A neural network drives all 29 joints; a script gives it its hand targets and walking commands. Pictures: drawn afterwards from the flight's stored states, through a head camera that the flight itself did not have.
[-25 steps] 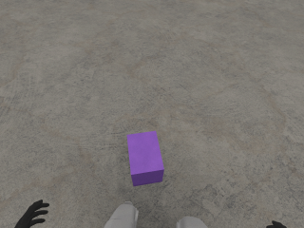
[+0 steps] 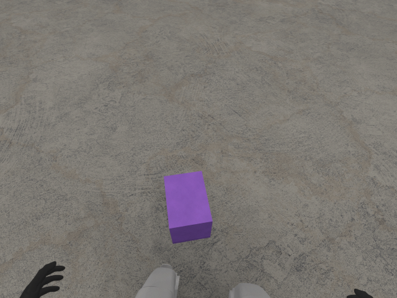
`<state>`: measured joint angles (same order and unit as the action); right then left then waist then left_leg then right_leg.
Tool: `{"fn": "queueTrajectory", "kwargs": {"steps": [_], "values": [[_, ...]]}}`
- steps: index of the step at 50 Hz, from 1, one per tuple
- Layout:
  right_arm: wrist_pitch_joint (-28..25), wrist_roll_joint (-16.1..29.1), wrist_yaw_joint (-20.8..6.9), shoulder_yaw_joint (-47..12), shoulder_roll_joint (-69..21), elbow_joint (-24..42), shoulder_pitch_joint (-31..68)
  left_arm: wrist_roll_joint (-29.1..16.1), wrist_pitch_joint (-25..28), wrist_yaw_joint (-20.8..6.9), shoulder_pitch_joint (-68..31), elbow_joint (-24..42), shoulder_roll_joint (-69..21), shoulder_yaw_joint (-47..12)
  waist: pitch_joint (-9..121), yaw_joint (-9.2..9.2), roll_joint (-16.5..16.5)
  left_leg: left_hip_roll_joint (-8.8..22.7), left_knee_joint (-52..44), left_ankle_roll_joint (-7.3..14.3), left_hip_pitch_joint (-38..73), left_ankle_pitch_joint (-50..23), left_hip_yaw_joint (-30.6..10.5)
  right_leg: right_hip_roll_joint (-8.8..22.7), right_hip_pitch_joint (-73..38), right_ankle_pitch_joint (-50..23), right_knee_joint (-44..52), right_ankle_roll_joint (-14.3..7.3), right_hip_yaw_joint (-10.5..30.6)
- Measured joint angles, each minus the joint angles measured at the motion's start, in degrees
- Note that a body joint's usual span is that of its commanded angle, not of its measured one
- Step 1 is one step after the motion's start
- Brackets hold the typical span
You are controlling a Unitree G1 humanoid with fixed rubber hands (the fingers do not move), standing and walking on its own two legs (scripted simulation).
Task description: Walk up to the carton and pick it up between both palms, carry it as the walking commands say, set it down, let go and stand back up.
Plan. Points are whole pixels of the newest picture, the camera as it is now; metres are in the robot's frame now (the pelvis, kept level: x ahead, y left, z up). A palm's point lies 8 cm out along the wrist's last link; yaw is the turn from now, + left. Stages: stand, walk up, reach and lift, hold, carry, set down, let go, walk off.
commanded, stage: walk up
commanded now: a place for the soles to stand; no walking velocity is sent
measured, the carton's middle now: (187, 207) +0.56 +0.07 -0.61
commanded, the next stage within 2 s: none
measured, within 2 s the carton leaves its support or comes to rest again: neither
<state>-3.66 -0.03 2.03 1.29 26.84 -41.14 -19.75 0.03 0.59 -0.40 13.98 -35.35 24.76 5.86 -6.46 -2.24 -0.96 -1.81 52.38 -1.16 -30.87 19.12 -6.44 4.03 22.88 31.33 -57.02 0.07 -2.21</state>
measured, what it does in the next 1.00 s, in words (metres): stands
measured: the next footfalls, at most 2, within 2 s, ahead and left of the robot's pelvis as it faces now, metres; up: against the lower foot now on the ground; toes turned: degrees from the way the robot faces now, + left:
right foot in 1.54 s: +0.06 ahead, -0.20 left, +0.00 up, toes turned +6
left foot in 1.74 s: +0.15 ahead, +0.08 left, +0.00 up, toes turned +6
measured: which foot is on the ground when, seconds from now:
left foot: down 0.00-1.00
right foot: down 0.00-1.00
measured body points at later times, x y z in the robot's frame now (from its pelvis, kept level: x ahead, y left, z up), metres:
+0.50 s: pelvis +0.00 +0.00 +0.00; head +0.03 +0.00 +0.45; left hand +0.13 +0.33 -0.07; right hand +0.09 -0.33 -0.09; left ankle +0.10 +0.16 -0.68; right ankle +0.00 -0.12 -0.68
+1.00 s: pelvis +0.00 +0.00 +0.00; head +0.02 +0.01 +0.45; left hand +0.13 +0.33 -0.07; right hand +0.09 -0.34 -0.08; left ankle +0.10 +0.16 -0.68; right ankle -0.01 -0.13 -0.67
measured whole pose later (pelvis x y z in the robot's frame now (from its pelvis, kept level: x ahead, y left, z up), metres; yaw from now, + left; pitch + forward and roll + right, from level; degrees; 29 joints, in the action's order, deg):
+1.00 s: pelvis +0.00 +0.00 +0.00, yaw +0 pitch -3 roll +1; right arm -4.8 0.0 3.4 1.9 26.4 -41.1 -19.8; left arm 0.0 -2.1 -1.7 12.0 -35.4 25.6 5.9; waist -6.4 -2.2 -2.1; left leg -1.8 51.7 -1.3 -30.2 18.9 -6.5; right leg 3.1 24.4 33.1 -62.2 -0.2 -0.5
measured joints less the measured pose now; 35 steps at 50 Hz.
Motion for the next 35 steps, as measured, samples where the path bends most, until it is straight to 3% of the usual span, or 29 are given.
{"fn": "queueTrajectory", "kwargs": {"steps": [35], "values": [[-0.2, 0.0, 0.0, 0.3, -0.3, 0.0, 0.0, 0.0, -0.2, 0.0, -0.4, 0.0, -0.2, 0.0, 0.0, 0.01, -0.1, -0.4, -0.2, -0.1, 0.1, -0.3, 0.0, 0.5, -0.2, -0.1, 0.0, 0.0, 0.0]]}}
